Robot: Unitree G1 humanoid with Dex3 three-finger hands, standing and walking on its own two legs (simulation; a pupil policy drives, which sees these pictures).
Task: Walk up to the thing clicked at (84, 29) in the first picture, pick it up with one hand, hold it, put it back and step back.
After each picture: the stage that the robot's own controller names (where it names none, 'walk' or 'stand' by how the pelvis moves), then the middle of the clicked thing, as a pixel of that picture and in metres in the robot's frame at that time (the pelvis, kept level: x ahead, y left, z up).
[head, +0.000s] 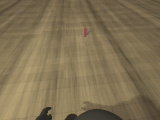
stand; (85, 32) +2.07 +0.17 -0.66
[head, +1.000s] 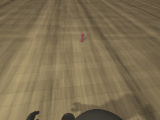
walk; (82, 37) +1.94 +0.18 -0.64
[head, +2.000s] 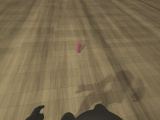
walk; (79, 47) +1.35 +0.17 -0.65
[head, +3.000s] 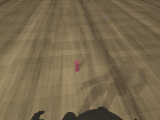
walk; (77, 66) +0.88 +0.19 -0.65
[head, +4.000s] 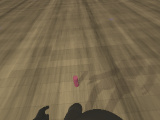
walk; (76, 81) +0.58 +0.23 -0.63
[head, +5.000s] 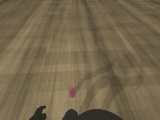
stand; (71, 92) +0.41 +0.20 -0.63
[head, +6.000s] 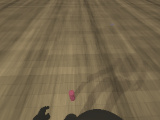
stand; (72, 95) +0.38 +0.20 -0.65
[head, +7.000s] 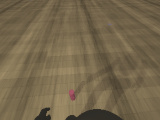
stand; (72, 95) +0.40 +0.21 -0.66
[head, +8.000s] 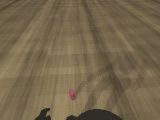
stand; (72, 95) +0.39 +0.21 -0.66
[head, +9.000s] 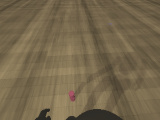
stand; (72, 96) +0.38 +0.21 -0.66
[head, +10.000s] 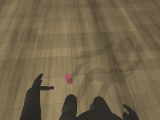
go down; (69, 79) +0.42 +0.20 -0.55
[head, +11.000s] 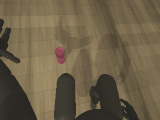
go down; (60, 56) +0.48 +0.22 -0.26
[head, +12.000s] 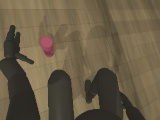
close in; (48, 48) +0.47 +0.24 -0.20
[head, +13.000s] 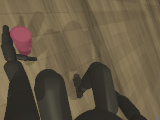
close; (23, 44) +0.46 +0.27 -0.17
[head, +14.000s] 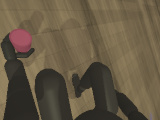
lift; (22, 45) +0.44 +0.27 -0.17
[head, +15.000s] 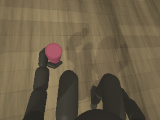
lift; (54, 56) +0.37 +0.25 -0.04
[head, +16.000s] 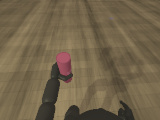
hold; (65, 70) +0.32 +0.16 +0.09
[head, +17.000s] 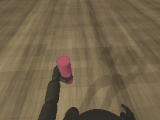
hold; (66, 72) +0.32 +0.17 +0.05
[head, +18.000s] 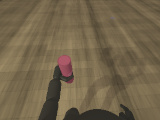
hold; (67, 71) +0.33 +0.16 +0.05
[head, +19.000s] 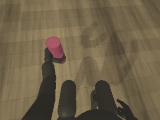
crouch; (58, 53) +0.45 +0.20 -0.03
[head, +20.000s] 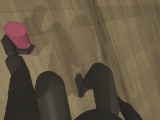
lower; (23, 42) +0.47 +0.27 -0.17
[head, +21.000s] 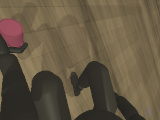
lower; (14, 40) +0.47 +0.28 -0.18
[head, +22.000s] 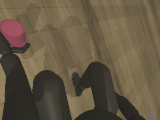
lower; (17, 40) +0.47 +0.28 -0.17
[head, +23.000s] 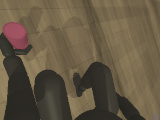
lower; (20, 42) +0.46 +0.28 -0.17
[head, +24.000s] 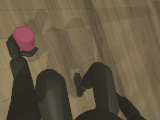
loosen; (26, 44) +0.45 +0.26 -0.17
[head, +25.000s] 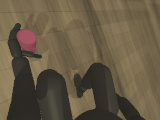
withdraw; (28, 45) +0.45 +0.26 -0.18
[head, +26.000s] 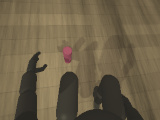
walk; (67, 56) +0.48 +0.20 -0.26
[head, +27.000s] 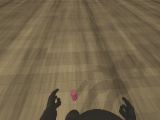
stand; (74, 95) +0.38 +0.16 -0.59
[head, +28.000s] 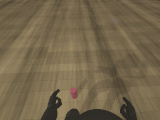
stand; (73, 93) +0.40 +0.17 -0.60
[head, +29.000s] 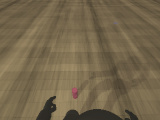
stand; (74, 93) +0.41 +0.16 -0.62
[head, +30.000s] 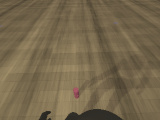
walk; (76, 93) +0.42 +0.17 -0.65
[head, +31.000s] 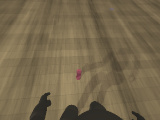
walk; (78, 74) +0.58 +0.09 -0.63
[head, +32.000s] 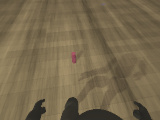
walk; (73, 58) +0.88 +0.28 -0.62
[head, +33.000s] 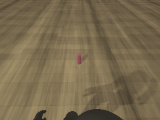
stand; (79, 59) +1.06 +0.20 -0.64
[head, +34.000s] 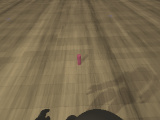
stand; (79, 59) +1.04 +0.21 -0.66
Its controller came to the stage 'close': yes
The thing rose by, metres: 0.69
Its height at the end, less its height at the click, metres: +0.00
